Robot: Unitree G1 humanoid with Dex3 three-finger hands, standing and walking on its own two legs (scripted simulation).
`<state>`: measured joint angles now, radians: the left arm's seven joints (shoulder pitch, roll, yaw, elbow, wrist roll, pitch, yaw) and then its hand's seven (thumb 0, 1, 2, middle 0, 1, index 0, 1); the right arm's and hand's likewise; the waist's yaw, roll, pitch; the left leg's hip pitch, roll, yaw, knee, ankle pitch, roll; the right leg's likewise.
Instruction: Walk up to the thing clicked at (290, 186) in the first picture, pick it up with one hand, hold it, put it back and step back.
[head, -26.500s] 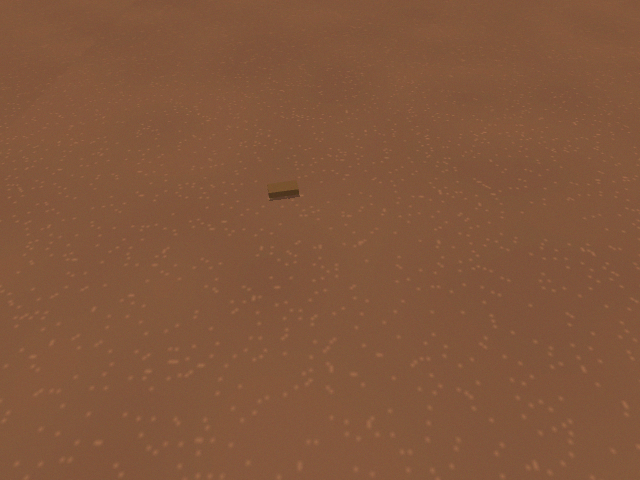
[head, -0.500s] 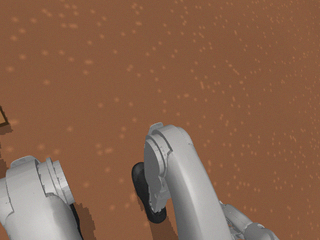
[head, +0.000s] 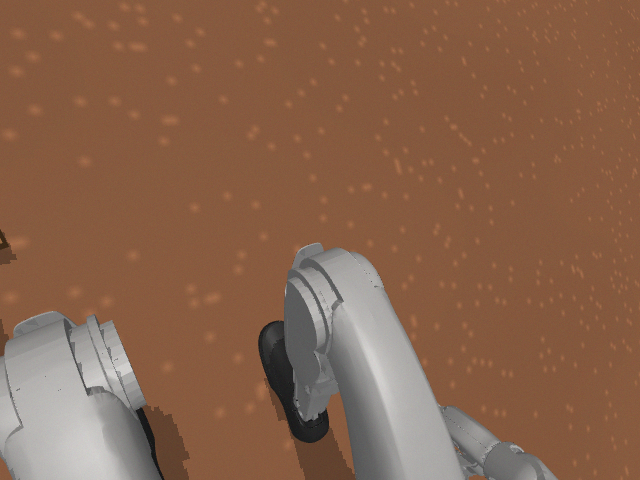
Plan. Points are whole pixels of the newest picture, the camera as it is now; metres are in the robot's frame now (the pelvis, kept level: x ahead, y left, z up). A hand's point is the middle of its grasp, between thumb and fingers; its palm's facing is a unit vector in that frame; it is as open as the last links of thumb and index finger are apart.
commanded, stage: open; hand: left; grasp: from above
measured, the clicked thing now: out of the picture +0.41 +0.35 -0.28
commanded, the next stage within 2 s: withdraw in 0.58 s
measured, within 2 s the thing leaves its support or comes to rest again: neither
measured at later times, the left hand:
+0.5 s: hand out of the picture +0.41 +0.35 -0.25, palm faces -0.42 -0.20 -0.89, open 13.9 cm
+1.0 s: hand out of the picture +0.42 +0.36 -0.19, palm faces -0.29 -0.14 -0.95, open 14.0 cm
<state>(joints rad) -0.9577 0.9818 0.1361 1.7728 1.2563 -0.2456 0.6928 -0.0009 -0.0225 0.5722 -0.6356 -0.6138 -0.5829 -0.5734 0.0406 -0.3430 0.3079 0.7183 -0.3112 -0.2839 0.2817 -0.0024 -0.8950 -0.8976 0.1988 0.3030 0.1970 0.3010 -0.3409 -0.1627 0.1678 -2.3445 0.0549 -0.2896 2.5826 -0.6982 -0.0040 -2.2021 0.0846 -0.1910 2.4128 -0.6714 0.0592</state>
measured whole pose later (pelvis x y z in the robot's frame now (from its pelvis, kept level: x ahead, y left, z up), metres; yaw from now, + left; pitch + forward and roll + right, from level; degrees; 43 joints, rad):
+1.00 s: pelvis +0.00 +0.00 +0.01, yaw +1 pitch +27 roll -14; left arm -0.83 0.86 0.15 1.42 1.21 -0.17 0.58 0.00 -0.48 0.97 -0.07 -0.99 -0.09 -0.97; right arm 0.12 -0.33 0.20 0.74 -0.25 -0.25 0.31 0.00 -0.89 -0.89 0.20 0.30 0.20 0.30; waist -0.27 -0.09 0.04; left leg -2.36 0.05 -0.27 2.55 -0.70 -0.01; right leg -2.22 0.07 -0.18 2.40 -0.69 0.05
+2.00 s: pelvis +0.00 -0.01 +0.09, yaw +8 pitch +34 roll -7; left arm -0.64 0.59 0.07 0.98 0.90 -0.03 0.23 0.00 0.13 0.91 -0.21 -0.59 -0.21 -0.60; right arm 0.18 -0.25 0.01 0.72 -0.06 -0.04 0.15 0.00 -0.90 -0.89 0.20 0.30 0.20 0.30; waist -0.13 0.05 -0.16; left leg -2.18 0.05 -0.11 2.23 -0.66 0.00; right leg -2.09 0.03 -0.07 2.17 -0.69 0.03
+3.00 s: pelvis +0.08 +0.01 +0.42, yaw +16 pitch +12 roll -3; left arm 0.51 0.22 0.04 -0.15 -0.07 0.46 0.05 0.01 0.91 0.90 -0.20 -0.30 -0.20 -0.29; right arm 0.32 -0.22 0.05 0.52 0.02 -0.20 -0.20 0.01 -0.90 -0.90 0.20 0.30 0.20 0.30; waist -0.06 0.05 -0.20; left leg -0.76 0.04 -0.05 1.03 -0.47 0.00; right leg -0.68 0.00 -0.06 0.95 -0.48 0.02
